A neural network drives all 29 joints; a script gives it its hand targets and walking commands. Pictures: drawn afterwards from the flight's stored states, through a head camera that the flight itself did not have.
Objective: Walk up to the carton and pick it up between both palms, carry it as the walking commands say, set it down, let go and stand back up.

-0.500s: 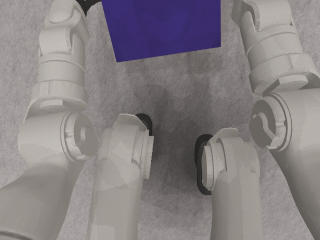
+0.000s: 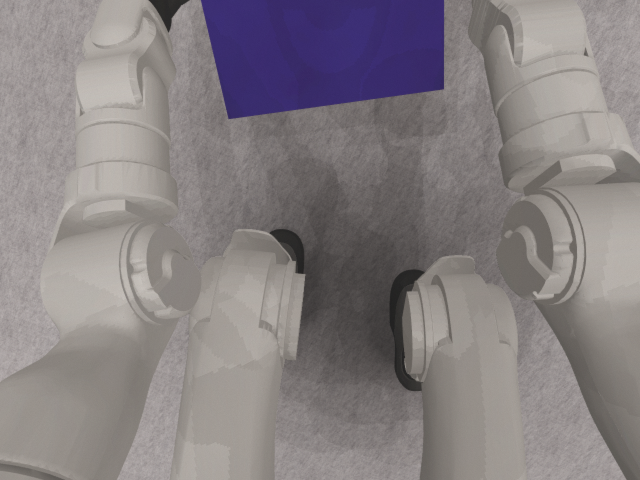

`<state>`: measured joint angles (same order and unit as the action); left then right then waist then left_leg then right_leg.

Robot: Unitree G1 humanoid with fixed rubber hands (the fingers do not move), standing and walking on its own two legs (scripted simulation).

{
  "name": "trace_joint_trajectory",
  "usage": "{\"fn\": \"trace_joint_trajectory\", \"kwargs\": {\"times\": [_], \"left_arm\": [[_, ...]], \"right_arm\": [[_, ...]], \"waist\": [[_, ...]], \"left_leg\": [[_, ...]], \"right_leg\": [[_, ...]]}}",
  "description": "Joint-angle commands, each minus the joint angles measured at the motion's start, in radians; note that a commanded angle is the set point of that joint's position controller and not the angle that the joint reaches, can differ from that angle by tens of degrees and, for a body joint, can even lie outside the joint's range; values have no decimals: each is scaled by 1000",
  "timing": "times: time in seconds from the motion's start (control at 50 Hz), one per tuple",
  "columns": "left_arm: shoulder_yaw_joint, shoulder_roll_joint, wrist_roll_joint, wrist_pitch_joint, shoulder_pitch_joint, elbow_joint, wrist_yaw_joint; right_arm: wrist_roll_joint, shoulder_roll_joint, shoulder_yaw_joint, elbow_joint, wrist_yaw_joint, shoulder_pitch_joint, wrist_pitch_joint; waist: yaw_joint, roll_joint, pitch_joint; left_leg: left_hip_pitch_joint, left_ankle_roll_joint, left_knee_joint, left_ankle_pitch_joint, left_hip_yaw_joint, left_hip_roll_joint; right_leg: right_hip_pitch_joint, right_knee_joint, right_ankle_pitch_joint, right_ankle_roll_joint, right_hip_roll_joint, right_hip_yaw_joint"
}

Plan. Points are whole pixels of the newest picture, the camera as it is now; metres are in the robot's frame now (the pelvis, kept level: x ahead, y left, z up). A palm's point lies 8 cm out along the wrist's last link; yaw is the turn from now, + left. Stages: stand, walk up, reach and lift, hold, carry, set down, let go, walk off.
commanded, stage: set down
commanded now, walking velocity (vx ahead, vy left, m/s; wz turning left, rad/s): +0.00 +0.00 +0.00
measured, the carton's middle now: out of the picture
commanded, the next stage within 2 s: none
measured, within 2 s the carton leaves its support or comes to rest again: rests again in 1.10 s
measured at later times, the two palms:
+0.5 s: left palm out of the picture +0.52 +0.25 -0.17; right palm out of the picture +0.59 -0.05 -0.16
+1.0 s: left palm (150, 0) +0.52 +0.24 -0.17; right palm out of the picture +0.59 -0.06 -0.17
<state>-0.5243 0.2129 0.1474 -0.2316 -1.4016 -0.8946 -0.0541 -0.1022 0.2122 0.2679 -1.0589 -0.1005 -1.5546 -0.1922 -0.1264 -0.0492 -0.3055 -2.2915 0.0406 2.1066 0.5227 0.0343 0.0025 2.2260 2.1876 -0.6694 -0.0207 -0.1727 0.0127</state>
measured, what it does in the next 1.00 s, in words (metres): stands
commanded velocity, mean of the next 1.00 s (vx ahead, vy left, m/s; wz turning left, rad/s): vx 0.00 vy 0.00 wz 0.00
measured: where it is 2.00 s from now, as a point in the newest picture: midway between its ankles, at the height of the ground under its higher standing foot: (344, 329)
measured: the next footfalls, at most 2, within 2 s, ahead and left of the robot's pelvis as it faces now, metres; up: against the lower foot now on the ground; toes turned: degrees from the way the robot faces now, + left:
none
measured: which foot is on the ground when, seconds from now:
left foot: down 0.00-1.00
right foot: down 0.00-1.00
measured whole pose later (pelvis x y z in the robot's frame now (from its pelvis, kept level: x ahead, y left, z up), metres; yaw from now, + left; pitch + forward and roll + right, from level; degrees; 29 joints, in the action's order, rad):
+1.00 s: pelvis +0.01 +0.00 +0.00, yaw +1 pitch +40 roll +1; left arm -0.57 0.22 0.14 -0.11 -1.42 -1.00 -0.05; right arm -0.13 0.23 0.23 -1.07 -0.07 -1.55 -0.12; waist -0.12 -0.02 -0.32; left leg -2.29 0.04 2.13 0.54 0.02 0.01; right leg 2.22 2.22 -0.70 -0.02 -0.16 0.02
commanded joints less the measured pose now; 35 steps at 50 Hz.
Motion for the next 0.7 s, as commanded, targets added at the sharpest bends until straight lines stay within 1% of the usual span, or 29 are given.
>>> {"fn": "trace_joint_trajectory", "kwargs": {"times": [0.0, 0.02, 0.04, 0.06, 0.08, 0.1, 0.12, 0.14, 0.18, 0.22, 0.24, 0.26, 0.28, 0.32, 0.34, 0.36, 0.38, 0.4, 0.44, 0.46, 0.48, 0.5, 0.52, 0.54, 0.58, 0.6, 0.62, 0.64, 0.68], "left_arm": [[265, -709, -44, -7, -356, -46, -204], [264, -703, -48, -10, -354, -57, -205], [256, -704, -41, -7, -350, -52, -204], [259, -701, -40, -7, -346, -57, -205], [248, -693, -38, -7, -337, -59, -204], [253, -693, -38, -5, -346, -54, -205], [247, -701, -35, -7, -329, -66, -207], [246, -689, -33, -7, -335, -63, -206], [241, -697, -34, -6, -328, -71, -206], [238, -694, -25, -7, -308, -74, -208], [233, -680, -27, -5, -322, -65, -209], [235, -684, -26, -6, -310, -81, -207], [232, -684, -21, -5, -315, -74, -207], [225, -679, -22, -2, -306, -80, -206], [223, -681, -23, -3, -301, -83, -207], [222, -673, -18, -4, -286, -91, -207], [214, -678, -13, -5, -275, -102, -208], [218, -666, -15, -5, -289, -102, -206], [211, -666, -8, -3, -275, -94, -206], [210, -661, -10, -2, -284, -106, -204], [204, -658, -6, -1, -270, -101, -204], [211, -649, -8, -1, -278, -104, -204], [207, -652, -11, 1, -280, -105, -203], [209, -652, -11, 1, -274, -104, -201], [192, -637, -5, 3, -251, -116, -199], [193, -629, -5, 5, -259, -115, -195], [190, -622, -7, 7, -263, -109, -193], [183, -605, -4, 9, -259, -125, -191], [176, -585, -2, 14, -250, -127, -182]], "right_arm": [[31, -827, -224, -55, 227, -246, -18], [26, -821, -223, -56, 227, -246, -19], [29, -824, -230, -51, 228, -244, -19], [20, -817, -225, -57, 227, -233, -18], [19, -817, -222, -68, 229, -233, -21], [13, -822, -219, -60, 229, -217, -19], [7, -809, -210, -70, 229, -218, -20], [9, -813, -214, -69, 229, -213, -20], [1, -809, -208, -80, 228, -200, -21], [-11, -803, -200, -81, 230, -187, -21], [-11, -805, -203, -77, 230, -181, -22], [-15, -800, -200, -79, 230, -187, -22], [-13, -803, -201, -85, 229, -180, -20], [-17, -799, -202, -90, 228, -162, -19], [-22, -791, -198, -94, 228, -167, -20], [-25, -787, -196, -93, 229, -160, -19], [-25, -783, -194, -92, 228, -156, -19], [-29, -780, -195, -104, 227, -151, -24], [-29, -778, -199, -99, 229, -150, -23], [-32, -773, -194, -103, 229, -149, -20], [-33, -769, -195, -91, 228, -143, -20], [-32, -764, -190, -97, 229, -138, -17], [-33, -762, -192, -101, 229, -146, -17], [-40, -751, -186, -98, 227, -137, -15], [-35, -737, -190, -98, 226, -139, -13], [-32, -727, -188, -97, 223, -142, -11], [-32, -724, -192, -98, 223, -138, -9], [-35, -713, -190, -95, 221, -135, -10], [-37, -691, -185, -92, 217, -124, -6]], "waist": [[-83, -112, 858], [-72, -114, 849], [-78, -119, 854], [-79, -107, 841], [-81, -126, 839], [-65, -123, 828], [-75, -113, 825], [-67, -113, 829], [-62, -113, 828], [-59, -110, 808], [-65, -123, 811], [-57, -115, 812], [-65, -110, 806], [-60, -117, 806], [-50, -127, 797], [-57, -110, 795], [-53, -122, 794], [-52, -105, 789], [-61, -124, 788], [-48, -116, 785], [-53, -127, 779], [-48, -107, 790], [-54, -112, 788], [-37, -120, 788], [-51, -116, 793], [-47, -109, 797], [-55, -119, 799], [-46, -115, 791], [-49, -105, 795]], "left_leg": [[512, -23, -89, -331, -77, 70], [514, -26, -87, -327, -71, 67], [513, -26, -80, -331, -71, 69], [507, -23, -82, -326, -74, 68], [497, -25, -85, -324, -72, 69], [492, -24, -81, -325, -74, 71], [486, -25, -84, -326, -74, 72], [492, -24, -81, -321, -70, 68], [487, -21, -79, -326, -74, 70], [475, -23, -79, -318, -72, 69], [455, -22, -76, -317, -75, 70], [475, -26, -78, -322, -74, 70], [466, -23, -73, -330, -77, 70], [459, -20, -73, -321, -78, 70], [452, -22, -77, -321, -67, 70], [457, -23, -74, -322, -73, 68], [457, -22, -74, -319, -70, 68], [462, -23, -71, -310, -68, 68], [451, -20, -74, -317, -74, 68], [464, -22, -73, -320, -68, 68], [447, -20, -71, -313, -69, 71], [457, -18, -75, -322, -74, 66], [450, -20, -67, -322, -76, 68], [455, -17, -69, -315, -71, 66], [459, -19, -70, -316, -69, 68], [468, -18, -69, -324, -70, 64], [462, -18, -68, -321, -69, 63], [459, -19, -66, -318, -67, 63], [478, -17, -72, -319, -66, 63]], "right_leg": [[-292, -224, 275, 25, -1, -19], [-282, -221, 266, 24, 1, -22], [-274, -217, 269, 25, -1, -19], [-285, -223, 276, 24, 0, -14], [-281, -221, 272, 22, 4, -19], [-277, -225, 281, 24, -2, -16], [-275, -224, 274, 26, 3, -15], [-279, -221, 279, 26, 2, -13], [-280, -222, 285, 27, 3, -13], [-272, -223, 283, 24, 2, -13], [-290, -228, 290, 26, 7, -6], [-279, -220, 293, 23, 3, -13], [-277, -221, 303, 24, 5, -5], [-292, -222, 304, 24, 6, -7], [-285, -218, 302, 23, 9, -11], [-276, -218, 300, 22, 9, -6], [-283, -223, 291, 20, 10, -11], [-280, -217, 286, 23, 9, -6], [-282, -222, 305, 19, 14, -5], [-267, -216, 295, 21, 11, -10], [-275, -220, 299, 18, 13, -8], [-282, -216, 311, 20, 11, -13], [-280, -213, 308, 22, 17, -8], [-280, -215, 307, 19, 15, -13], [-277, -210, 302, 18, 19, -12], [-281, -207, 309, 18, 18, -11], [-291, -208, 312, 17, 21, -7], [-285, -208, 308, 15, 22, -9], [-279, -209, 303, 11, 21, -10]]}}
